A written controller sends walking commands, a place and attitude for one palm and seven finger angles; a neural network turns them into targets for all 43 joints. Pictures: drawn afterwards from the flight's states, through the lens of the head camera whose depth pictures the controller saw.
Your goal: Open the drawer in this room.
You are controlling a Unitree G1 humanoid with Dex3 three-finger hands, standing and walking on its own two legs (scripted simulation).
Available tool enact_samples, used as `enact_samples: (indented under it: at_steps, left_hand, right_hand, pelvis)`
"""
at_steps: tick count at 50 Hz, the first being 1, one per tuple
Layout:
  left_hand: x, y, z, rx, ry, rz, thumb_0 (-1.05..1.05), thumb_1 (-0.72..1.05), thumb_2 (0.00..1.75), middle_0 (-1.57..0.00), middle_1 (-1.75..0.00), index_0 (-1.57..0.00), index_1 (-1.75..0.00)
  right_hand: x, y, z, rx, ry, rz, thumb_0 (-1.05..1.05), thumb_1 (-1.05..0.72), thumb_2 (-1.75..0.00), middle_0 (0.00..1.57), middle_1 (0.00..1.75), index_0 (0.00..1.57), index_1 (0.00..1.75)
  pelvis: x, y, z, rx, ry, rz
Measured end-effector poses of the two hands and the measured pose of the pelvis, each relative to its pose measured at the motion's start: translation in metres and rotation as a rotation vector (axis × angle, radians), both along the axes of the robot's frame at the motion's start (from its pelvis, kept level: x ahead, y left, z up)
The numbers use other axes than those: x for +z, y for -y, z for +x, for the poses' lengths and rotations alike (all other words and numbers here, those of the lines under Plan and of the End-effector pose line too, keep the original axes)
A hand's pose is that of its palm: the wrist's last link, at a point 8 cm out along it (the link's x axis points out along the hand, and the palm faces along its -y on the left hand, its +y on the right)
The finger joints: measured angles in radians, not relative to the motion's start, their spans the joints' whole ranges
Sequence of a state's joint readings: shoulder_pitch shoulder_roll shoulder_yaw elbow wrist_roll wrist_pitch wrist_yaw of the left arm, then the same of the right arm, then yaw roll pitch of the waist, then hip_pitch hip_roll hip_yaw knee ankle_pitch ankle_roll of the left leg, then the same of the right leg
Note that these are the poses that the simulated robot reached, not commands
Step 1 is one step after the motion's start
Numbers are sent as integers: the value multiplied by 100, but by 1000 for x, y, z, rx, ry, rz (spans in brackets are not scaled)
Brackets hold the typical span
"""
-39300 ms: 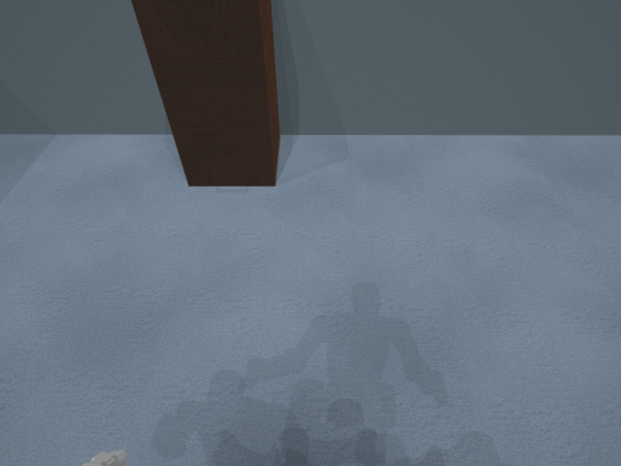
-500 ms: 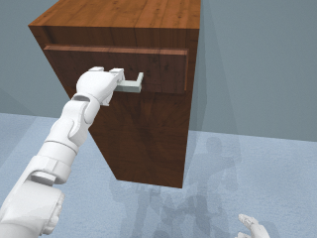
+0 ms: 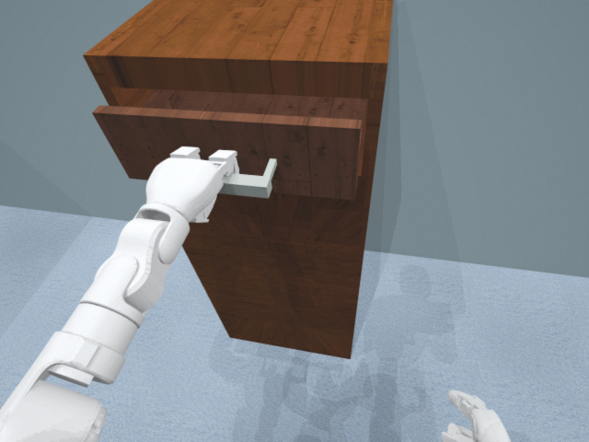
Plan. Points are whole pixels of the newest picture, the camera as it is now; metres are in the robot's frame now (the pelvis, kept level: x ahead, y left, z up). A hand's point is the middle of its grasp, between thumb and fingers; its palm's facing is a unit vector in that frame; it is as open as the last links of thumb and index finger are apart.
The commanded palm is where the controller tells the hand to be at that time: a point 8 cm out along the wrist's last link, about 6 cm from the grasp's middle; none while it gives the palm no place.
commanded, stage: pull the drawer open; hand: left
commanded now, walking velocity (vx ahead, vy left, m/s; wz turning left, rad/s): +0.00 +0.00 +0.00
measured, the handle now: (218, 172) +0.44 +0.15 +0.14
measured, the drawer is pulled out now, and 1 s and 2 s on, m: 0.06 0.15 0.20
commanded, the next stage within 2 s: none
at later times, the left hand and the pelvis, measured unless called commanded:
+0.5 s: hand (188, 236) +0.35 +0.17 +0.12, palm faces +0.06 -0.09 -0.99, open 5.7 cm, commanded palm +0.29 +0.19 +0.18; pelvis +0.00 +0.01 +0.00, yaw -3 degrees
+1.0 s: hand (172, 262) +0.30 +0.18 +0.12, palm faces +0.03 -0.06 -1.00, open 5.5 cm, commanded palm +0.29 +0.19 +0.18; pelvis -0.01 +0.00 +0.00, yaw +1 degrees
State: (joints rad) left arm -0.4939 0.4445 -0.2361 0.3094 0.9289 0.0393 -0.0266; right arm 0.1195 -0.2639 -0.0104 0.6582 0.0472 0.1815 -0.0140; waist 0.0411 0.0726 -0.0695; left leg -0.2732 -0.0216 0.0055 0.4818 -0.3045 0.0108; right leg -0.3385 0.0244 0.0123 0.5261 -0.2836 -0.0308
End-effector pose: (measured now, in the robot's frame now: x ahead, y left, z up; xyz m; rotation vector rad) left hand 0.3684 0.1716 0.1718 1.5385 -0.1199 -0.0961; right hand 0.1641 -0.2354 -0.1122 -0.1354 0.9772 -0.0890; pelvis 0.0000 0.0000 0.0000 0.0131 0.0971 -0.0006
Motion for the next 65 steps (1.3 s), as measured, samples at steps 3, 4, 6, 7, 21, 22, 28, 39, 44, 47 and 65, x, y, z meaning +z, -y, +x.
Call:
enact_samples:
  at_steps: [3, 4, 6, 7, 21, 22, 28, 39, 44, 47, 65]
  left_hand:
    - [1, 0, 1, -1, -20, 0, -2, 71, 83, -36, -135, -39, -134]
    - [2, 0, 1, -2, -24, -1, -2, 71, 83, -36, -135, -40, -134]
    - [2, -1, 1, -5, -30, -4, -2, 71, 83, -36, -135, -40, -134]
    - [2, -1, 1, -7, -31, -4, -2, 71, 82, -36, -135, -40, -134]
    - [-3, -6, -31, -24, 35, -48, 0, 76, 80, -27, -135, -35, -129]
    - [-4, -7, -35, -24, 38, -51, 0, 76, 80, -27, -135, -35, -128]
    - [-4, -10, -59, -20, 51, -61, 0, 75, 81, -28, -135, -35, -128]
    - [-4, -14, -94, -1, 63, -62, 0, 73, 83, -31, -135, -38, -130]
    - [-3, -14, -91, 19, 53, -37, -2, 72, 84, -34, -135, -40, -133]
    - [-2, -14, -90, 24, 34, -29, -2, 71, 84, -36, -135, -41, -134]
    - [-1, -16, -88, -13, 19, -23, -2, 72, 84, -37, -135, -42, -135]
  right_hand:
    - [6, -5, 6, 12, 39, 5, 1, -91, -90, 20, 29, 20, 30]
    - [7, -6, 6, 14, 48, 6, 1, -91, -90, 20, 29, 20, 30]
    - [9, -8, 4, 16, 58, 6, 1, -91, -90, 20, 30, 20, 30]
    - [9, -8, 2, 14, 60, 7, 1, -91, -90, 20, 30, 20, 30]
    - [-4, 9, -42, -65, -30, 28, 1, -91, -90, 20, 30, 20, 30]
    - [-4, 10, -42, -65, -33, 29, 1, -91, -90, 20, 30, 20, 30]
    - [-4, 4, -23, -37, -5, 45, 2, -91, -90, 19, 29, 20, 30]
    - [13, -25, 40, 107, 130, 68, 1, -91, -90, 19, 29, 20, 30]
    - [17, -36, 51, 150, 143, 65, 1, -91, -90, 19, 29, 20, 30]
    - [20, -40, 49, 154, 154, 69, 1, -91, -90, 20, 29, 20, 30]
    - [2, -1, -38, 43, 35, 0, 1, -91, -90, 20, 30, 20, 30]
  pelvis:
    - [0, 1, -4, 3, 7, 1]
    - [0, 1, -5, 4, 9, 2]
    - [0, 2, -8, 3, 11, 2]
    - [0, 2, -10, 1, 12, 3]
    - [1, -3, -4, -50, 5, 4]
    - [1, -4, -3, -50, 6, 4]
    - [1, -6, 3, -47, 11, 2]
    - [-1, -3, 3, -8, 33, -2]
    - [0, 1, -4, 12, 46, -1]
    - [0, 2, -8, 15, 56, 0]
    - [1, 7, -38, 1, 78, 5]
